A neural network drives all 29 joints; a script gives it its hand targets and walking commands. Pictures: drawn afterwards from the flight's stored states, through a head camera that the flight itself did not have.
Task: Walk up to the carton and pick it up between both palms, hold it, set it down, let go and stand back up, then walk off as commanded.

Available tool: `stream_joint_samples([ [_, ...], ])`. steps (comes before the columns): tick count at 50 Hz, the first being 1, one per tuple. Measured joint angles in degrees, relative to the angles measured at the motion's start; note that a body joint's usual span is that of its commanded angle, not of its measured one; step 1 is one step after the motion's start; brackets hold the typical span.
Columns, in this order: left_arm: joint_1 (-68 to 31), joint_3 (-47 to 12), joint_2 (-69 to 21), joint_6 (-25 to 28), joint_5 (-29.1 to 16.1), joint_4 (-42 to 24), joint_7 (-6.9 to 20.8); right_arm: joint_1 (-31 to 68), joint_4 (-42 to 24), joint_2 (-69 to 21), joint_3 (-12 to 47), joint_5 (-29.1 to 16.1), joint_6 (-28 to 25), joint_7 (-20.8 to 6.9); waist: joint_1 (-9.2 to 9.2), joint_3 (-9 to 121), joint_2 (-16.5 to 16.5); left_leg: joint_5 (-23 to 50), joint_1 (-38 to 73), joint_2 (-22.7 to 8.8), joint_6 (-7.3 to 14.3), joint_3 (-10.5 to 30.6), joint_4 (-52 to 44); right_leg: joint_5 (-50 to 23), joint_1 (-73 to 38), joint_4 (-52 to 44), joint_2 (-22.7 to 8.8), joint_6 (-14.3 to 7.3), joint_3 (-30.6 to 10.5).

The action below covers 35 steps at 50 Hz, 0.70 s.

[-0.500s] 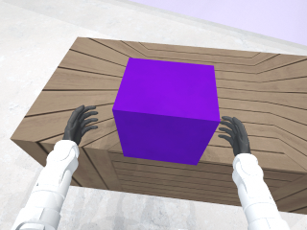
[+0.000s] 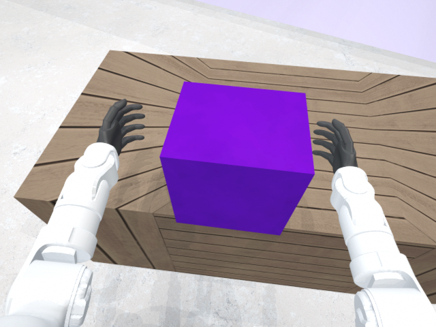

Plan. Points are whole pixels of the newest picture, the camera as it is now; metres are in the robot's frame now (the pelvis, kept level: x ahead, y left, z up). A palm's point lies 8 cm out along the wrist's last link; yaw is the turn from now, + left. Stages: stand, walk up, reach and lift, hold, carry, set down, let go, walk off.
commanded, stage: reach and lift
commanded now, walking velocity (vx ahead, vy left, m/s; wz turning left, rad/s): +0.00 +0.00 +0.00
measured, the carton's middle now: (235, 163) +0.46 -0.02 -0.03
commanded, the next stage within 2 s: none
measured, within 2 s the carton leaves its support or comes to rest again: neither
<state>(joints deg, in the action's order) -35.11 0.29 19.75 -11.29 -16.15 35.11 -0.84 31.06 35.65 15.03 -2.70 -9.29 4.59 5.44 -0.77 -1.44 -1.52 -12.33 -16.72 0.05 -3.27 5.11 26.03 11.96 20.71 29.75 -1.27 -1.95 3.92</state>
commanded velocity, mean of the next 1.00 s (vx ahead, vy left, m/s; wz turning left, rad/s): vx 0.00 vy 0.00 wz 0.00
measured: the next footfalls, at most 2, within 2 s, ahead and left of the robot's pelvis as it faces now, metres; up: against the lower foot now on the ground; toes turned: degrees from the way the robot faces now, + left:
none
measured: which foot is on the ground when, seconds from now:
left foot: down 0.00-1.00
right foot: down 0.00-1.00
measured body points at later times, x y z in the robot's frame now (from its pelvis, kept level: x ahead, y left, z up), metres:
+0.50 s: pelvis +0.01 +0.01 +0.00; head +0.04 +0.02 +0.45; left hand +0.45 +0.23 +0.13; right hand +0.44 -0.20 +0.12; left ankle +0.01 +0.16 -0.74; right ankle +0.04 -0.09 -0.74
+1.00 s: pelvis -0.01 +0.02 -0.02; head +0.08 +0.03 +0.42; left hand +0.44 +0.23 +0.01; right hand +0.42 -0.22 +0.01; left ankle +0.01 +0.16 -0.74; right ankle +0.04 -0.09 -0.74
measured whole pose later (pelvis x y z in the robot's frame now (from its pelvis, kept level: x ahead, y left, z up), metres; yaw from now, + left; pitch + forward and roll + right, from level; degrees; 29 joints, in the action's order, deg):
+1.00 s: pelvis -0.01 +0.02 -0.02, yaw -1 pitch +19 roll -1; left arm -51.4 -5.6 16.9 14.8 -21.2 74.3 -3.8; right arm 48.0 73.2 17.7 -3.2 -10.5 -11.8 0.4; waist -0.2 8.6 -0.3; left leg -15.1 -42.8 -0.9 -2.8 5.2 38.6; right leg 10.2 43.3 34.0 0.1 -1.3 3.9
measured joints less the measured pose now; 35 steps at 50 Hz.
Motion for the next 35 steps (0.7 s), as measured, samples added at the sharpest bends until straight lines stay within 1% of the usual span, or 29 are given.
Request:
stream_joint_samples([
  [10,-7.44,0.00,0.35,-1.88,0.00,5.43,0.00,7.35,6.26,1.66,0.00,-0.83,1.85,0.15,0.34,0.88,0.00,0.00,-0.48,0.00,0.20,0.00,-0.26,-0.49,0.00,-1.24,0.03,0.29,0.00],
  [18,-13.86,0.01,0.35,-2.34,0.00,11.85,-0.74,13.73,12.99,2.62,-0.32,-1.06,2.59,0.15,0.52,1.47,0.00,-0.13,-1.22,0.00,0.44,0.00,0.16,-0.98,0.16,-2.06,0.07,0.51,0.00],
  [23,-16.07,0.01,0.35,-2.05,0.00,15.78,-1.02,16.38,17.43,2.70,-0.45,-1.07,2.59,-0.24,0.52,2.15,0.00,-0.46,-1.67,0.00,0.50,0.00,0.70,-0.98,0.31,-2.14,0.10,0.61,0.00],
  [26,-16.15,0.01,0.35,-0.84,0.00,17.89,-1.02,16.92,20.07,2.70,-0.46,-1.07,2.20,-0.65,0.52,2.41,0.00,-0.72,-1.89,-0.05,0.50,0.00,1.13,-0.94,0.34,-2.14,0.16,0.66,0.00],
  [29,-15.28,0.02,0.35,1.42,0.00,20.02,-1.02,16.65,22.97,2.70,-0.46,-1.06,0.47,-0.98,0.52,2.83,0.06,-1.07,-2.48,-0.21,0.50,0.00,1.82,-0.95,0.63,-2.14,0.35,0.68,0.00],
  [35,-12.26,-0.28,0.15,8.73,-0.08,25.36,-1.08,14.82,28.46,2.70,-0.46,-1.06,-5.22,-2.17,0.52,4.61,0.56,-1.71,-5.75,-0.72,0.50,0.00,3.75,-1.40,3.09,-2.15,0.94,0.68,0.01],
])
